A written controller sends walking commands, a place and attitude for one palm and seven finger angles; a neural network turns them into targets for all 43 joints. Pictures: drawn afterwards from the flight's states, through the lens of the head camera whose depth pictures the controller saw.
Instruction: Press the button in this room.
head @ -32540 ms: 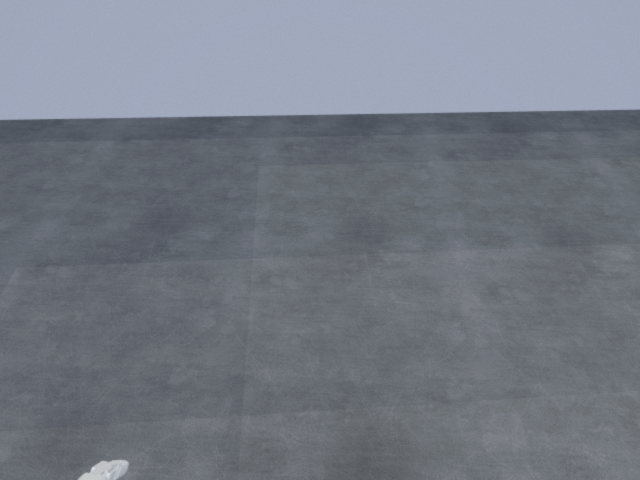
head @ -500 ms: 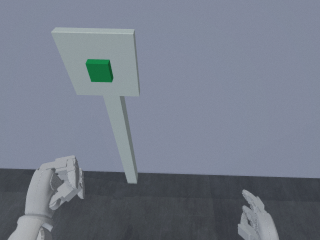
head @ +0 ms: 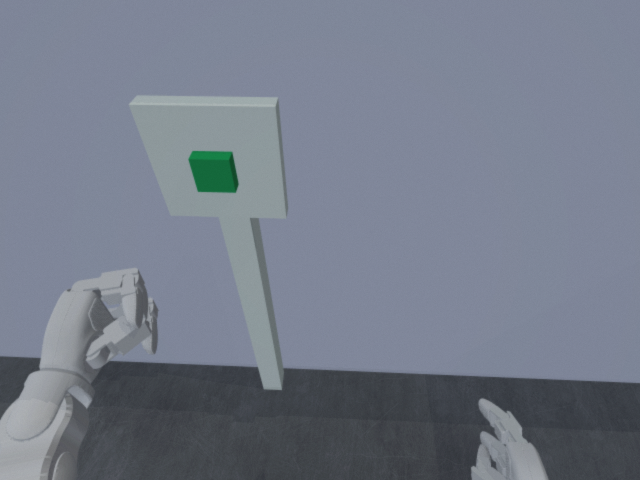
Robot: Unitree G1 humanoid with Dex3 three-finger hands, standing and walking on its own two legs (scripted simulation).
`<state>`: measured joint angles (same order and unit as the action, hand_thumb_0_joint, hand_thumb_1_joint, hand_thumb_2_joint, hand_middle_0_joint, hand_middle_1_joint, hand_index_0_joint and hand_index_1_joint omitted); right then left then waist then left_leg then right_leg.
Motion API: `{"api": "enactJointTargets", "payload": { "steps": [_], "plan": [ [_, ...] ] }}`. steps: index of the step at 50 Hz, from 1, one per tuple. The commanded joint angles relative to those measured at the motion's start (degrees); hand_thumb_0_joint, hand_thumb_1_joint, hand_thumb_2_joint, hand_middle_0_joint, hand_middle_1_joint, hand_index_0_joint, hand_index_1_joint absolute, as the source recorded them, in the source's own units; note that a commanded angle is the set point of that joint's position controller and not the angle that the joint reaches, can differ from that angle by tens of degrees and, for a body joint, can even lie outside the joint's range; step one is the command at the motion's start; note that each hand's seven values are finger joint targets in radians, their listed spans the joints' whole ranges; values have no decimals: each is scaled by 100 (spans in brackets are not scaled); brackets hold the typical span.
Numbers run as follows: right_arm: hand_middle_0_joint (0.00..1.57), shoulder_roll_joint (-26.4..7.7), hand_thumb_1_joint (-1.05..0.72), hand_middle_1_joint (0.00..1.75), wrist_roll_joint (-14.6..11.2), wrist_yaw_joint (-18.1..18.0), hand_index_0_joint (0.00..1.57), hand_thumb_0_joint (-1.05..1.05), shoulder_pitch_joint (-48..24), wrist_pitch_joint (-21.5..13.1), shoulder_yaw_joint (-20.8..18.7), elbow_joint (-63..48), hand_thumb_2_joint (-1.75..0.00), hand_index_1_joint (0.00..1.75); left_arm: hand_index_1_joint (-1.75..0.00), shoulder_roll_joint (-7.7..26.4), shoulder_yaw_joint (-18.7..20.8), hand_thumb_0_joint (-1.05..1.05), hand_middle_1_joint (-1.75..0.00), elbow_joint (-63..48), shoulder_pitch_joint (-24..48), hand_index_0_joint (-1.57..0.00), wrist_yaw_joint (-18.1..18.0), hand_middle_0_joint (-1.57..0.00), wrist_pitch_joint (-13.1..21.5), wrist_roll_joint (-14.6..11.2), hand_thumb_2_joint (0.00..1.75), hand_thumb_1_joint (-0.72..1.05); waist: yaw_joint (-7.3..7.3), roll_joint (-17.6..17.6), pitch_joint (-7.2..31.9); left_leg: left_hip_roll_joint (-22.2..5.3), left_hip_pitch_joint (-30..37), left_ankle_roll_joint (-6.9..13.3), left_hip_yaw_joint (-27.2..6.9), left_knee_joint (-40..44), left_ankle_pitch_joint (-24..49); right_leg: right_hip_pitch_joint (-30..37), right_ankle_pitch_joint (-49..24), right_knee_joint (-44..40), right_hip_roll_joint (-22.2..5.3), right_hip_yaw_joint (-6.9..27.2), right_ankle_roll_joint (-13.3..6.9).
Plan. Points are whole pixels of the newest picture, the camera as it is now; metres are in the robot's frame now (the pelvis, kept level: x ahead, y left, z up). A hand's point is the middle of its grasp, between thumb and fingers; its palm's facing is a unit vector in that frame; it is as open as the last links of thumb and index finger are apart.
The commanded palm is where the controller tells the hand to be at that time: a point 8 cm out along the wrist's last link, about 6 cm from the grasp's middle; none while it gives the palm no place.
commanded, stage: raise the hand and make a fist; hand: left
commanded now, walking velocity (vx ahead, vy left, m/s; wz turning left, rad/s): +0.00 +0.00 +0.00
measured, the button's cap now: (215, 170) +0.52 +0.22 +0.13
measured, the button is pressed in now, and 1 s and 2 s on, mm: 0 0 0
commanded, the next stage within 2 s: aim a knuckle at the button in 0.30 s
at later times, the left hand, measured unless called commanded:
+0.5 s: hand (151, 340) +0.22 +0.20 +0.12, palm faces +0.09 -0.99 -0.06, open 3.1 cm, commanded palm +0.21 +0.25 +0.12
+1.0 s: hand (206, 271) +0.33 +0.18 +0.11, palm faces +0.05 -1.00 -0.04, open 3.1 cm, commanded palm +0.30 +0.23 +0.11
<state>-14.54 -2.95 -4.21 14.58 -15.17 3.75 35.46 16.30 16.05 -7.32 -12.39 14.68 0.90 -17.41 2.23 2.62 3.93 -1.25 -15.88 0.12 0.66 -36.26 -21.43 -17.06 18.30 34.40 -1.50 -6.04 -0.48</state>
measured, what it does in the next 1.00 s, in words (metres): stands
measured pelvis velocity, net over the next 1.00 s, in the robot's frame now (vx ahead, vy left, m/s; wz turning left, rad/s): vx -0.01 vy -0.01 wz -0.02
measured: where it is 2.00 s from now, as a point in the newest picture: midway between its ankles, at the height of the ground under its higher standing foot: outside the picture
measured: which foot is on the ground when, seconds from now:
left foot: down 0.00-1.00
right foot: down 0.00-1.00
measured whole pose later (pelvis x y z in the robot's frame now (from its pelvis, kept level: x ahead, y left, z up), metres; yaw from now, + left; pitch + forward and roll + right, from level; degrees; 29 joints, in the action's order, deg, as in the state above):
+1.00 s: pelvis -0.01 -0.01 +0.00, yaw -1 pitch +2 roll +0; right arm -14.7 -2.4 -4.3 15.0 -12.2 2.6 37.4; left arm 14.5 13.2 16.6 10.7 9.5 5.2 -11.9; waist 0.3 1.8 1.6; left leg -1.4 -16.8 -0.4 2.1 -33.9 -19.1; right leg -19.6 16.6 34.2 -1.2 -4.6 -1.2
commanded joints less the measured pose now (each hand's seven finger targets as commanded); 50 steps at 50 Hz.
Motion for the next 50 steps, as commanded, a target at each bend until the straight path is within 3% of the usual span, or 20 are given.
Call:
{"api": "enactJointTargets", "payload": {
  "steps": [1,6,9,12,14,20,24,25,27,28,29,31,34,38,41,43,44,46,48,50],
  "plan": [
    [20,-589,-90,30,-17,-42,20,0,-738,-382,-308,-988,-90,30,-150,740,381,0,-150,-1183,641,-130,-7,-130,230,-101,90,90,56,-62,521,130,54,77,-140,626,1743,539,-1584,-450,102,147,-15],
    [20,-571,-90,30,26,-21,20,0,-685,-402,-322,-963,-90,30,-150,864,493,0,-150,-1419,790,-130,-201,-130,430,20,90,90,52,167,569,129,165,64,-112,669,1716,520,-1483,-475,114,173,-27],
    [20,-573,-90,30,13,-35,20,0,-721,-401,-309,-926,-90,30,-150,768,369,0,-150,-1294,903,-130,-245,-130,492,47,90,90,-1,-106,284,113,58,75,-142,743,1358,385,-1058,-579,138,182,-18],
    [20,-555,-90,30,5,-61,20,0,-741,-438,-303,-932,-90,30,-150,790,354,0,-150,-1348,949,-130,-239,-130,520,74,90,90,7,212,355,135,144,76,-128,784,1225,405,-894,-630,107,211,-27],
    [20,-575,-90,30,11,-74,20,0,-754,-449,-299,-919,-90,30,-150,795,361,0,-150,-1245,905,-130,-192,-130,494,46,90,90,9,-102,396,130,88,100,-129,768,1208,480,-893,-667,108,253,-11],
    [20,-570,-90,30,2,-101,20,0,-784,-496,-290,-879,-90,30,-150,783,336,0,-150,-1226,966,-130,-103,-130,464,-1,90,90,-1,-5,370,137,87,101,-111,757,1126,465,-781,-725,92,293,7],
    [20,-612,-90,30,-2,-164,20,0,-762,-479,-289,-728,-90,30,-150,895,330,0,-150,-763,1818,-130,-177,-130,501,47,90,90,-142,-265,151,131,-27,113,-133,728,843,233,-355,-809,87,372,41],
    [20,-594,-90,30,-4,-178,20,0,-776,-483,-282,-718,-90,30,-150,813,229,0,-150,-705,2049,-130,-177,-130,524,61,90,90,-164,-41,221,150,47,114,-129,726,844,216,-368,-789,76,385,29],
    [20,-592,-90,30,-14,-201,20,0,-760,-484,-280,-699,-90,30,-150,853,227,0,-150,-507,2223,-130,-194,-130,573,103,90,90,-151,55,322,149,87,97,-129,735,875,266,-433,-748,64,359,13],
    [20,-608,-90,30,8,-203,20,0,-749,-477,-269,-684,-90,30,-150,818,158,0,-150,-361,2383,-130,-182,-130,584,112,90,90,-172,-130,377,143,41,108,-137,713,876,286,-443,-737,72,389,19],
    [20,-612,-90,30,-5,-207,20,0,-754,-469,-287,-679,-90,30,-150,959,274,0,-150,-248,2472,-130,-183,-130,602,128,90,90,-148,-81,410,140,44,109,-130,713,924,322,-515,-734,60,414,13],
    [20,-594,-90,30,6,-199,20,0,-744,-463,-280,-696,-90,30,-150,847,176,0,-150,-120,2587,-130,-176,-130,627,152,90,90,-116,104,599,150,128,89,-125,726,1131,423,-833,-624,52,353,-15],
    [20,-622,-90,30,4,-193,20,0,-699,-399,-294,-684,-90,30,-150,825,124,0,-150,292,2863,-130,-190,-130,595,174,90,90,-138,-269,598,140,39,99,-115,714,1226,443,-1015,-596,63,352,3],
    [20,-650,-90,30,13,-168,20,0,-640,-256,-312,-659,-90,30,-150,1044,320,0,-150,773,3241,-130,-307,-130,568,255,90,90,-93,-177,640,148,-41,84,-76,711,1294,473,-1088,-557,58,375,-25],
    [20,-612,-90,30,19,-124,20,0,-579,-204,-341,-710,-90,30,-150,833,128,0,-150,780,3556,-130,-407,-130,659,334,90,90,-119,10,901,148,119,61,-52,692,1520,491,-1397,-457,60,341,-39],
    [20,-640,-90,30,48,-98,20,0,-509,-158,-346,-675,-90,30,-150,866,127,0,-150,909,3714,-130,-475,-130,741,365,90,90,-134,-251,953,130,67,68,-72,676,1624,550,-1544,-419,79,336,-41],
    [20,-657,-90,30,49,-93,20,0,-470,-122,-384,-667,-90,30,-150,985,258,0,-150,956,3731,-130,-509,-130,776,391,90,90,-129,-221,1091,129,105,74,-25,646,1716,607,-1690,-399,74,373,-32],
    [20,-632,-90,30,38,-67,20,0,-431,-64,-380,-649,-90,30,-150,789,36,0,-150,1034,3987,-130,-527,-130,820,438,90,90,-195,-34,1078,139,163,55,-10,651,1775,525,-1793,-377,72,347,-42],
    [20,-670,-90,30,55,-57,20,0,-379,-1,-401,-628,-90,30,-150,913,149,0,-150,1269,3958,-130,-595,-130,846,478,90,90,-160,-247,1075,114,83,62,-25,643,1800,556,-1800,-360,87,346,-47],
    [20,-679,-90,30,40,-58,20,0,-347,81,-409,-592,-90,30,-150,908,122,0,-150,1433,4306,-130,-630,-130,866,485,90,90,-246,-273,1029,125,31,73,5,646,1696,502,-1782,-390,73,382,-26]
  ]
}}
